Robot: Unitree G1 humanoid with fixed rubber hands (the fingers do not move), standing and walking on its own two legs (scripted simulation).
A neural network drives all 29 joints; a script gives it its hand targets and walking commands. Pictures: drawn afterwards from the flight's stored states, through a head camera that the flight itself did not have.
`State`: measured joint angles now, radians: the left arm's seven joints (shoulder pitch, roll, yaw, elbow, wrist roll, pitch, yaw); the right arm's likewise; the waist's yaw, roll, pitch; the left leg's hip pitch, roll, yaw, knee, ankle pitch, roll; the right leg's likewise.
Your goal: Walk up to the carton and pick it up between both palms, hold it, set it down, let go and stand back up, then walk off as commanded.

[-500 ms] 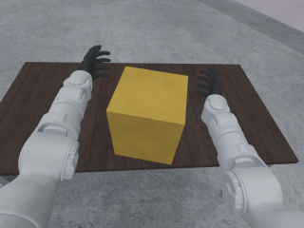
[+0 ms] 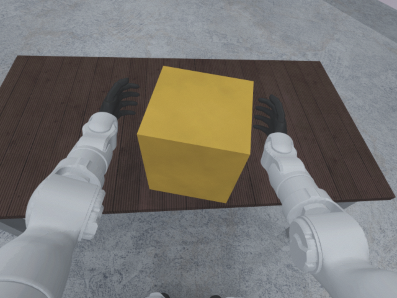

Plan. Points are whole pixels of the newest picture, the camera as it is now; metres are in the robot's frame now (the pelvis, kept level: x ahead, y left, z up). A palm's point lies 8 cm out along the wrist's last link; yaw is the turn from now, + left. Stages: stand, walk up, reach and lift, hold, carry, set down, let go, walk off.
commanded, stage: reach and lift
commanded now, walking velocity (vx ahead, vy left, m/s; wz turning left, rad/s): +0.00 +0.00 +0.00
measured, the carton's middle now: (197, 139) +0.46 -0.01 -0.02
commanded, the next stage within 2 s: none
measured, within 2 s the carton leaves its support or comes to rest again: neither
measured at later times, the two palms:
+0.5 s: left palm (113, 125) +0.48 +0.18 +0.01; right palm (264, 144) +0.42 -0.16 +0.01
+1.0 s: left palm (133, 115) +0.49 +0.14 +0.04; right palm (264, 141) +0.42 -0.16 +0.02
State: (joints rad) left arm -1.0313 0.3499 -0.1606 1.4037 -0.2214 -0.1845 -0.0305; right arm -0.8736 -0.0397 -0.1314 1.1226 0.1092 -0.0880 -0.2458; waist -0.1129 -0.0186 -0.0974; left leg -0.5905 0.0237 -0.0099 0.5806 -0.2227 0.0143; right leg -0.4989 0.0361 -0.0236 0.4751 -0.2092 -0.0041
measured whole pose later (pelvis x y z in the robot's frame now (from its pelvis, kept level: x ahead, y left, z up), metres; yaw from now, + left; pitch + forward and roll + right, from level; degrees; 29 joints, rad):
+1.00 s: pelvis +0.01 +0.02 -0.01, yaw -1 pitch +23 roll -4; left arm -1.06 0.19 0.25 1.44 0.03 -0.42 -0.03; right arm -0.85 0.05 -0.51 1.16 -0.19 -0.40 -0.15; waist -0.11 0.04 -0.16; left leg -0.79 0.02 -0.01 0.64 -0.25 0.04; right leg -0.68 0.03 -0.02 0.48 -0.20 0.02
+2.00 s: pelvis +0.01 +0.02 -0.01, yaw -1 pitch +23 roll -4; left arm -1.06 0.17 0.31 1.46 0.10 -0.45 -0.02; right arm -0.84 0.07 -0.58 1.14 -0.27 -0.42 -0.14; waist -0.11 0.03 -0.16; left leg -0.79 0.02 -0.01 0.64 -0.25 0.03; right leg -0.68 0.03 -0.02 0.48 -0.20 0.02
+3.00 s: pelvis -0.01 +0.01 -0.01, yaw -1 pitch +22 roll -4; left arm -1.04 0.17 0.23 1.50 0.10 -0.56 0.03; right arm -0.83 0.07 -0.58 1.20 -0.27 -0.55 -0.18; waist -0.11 0.03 -0.16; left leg -0.79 0.02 -0.01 0.61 -0.21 0.03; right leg -0.69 0.03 -0.02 0.48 -0.18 0.02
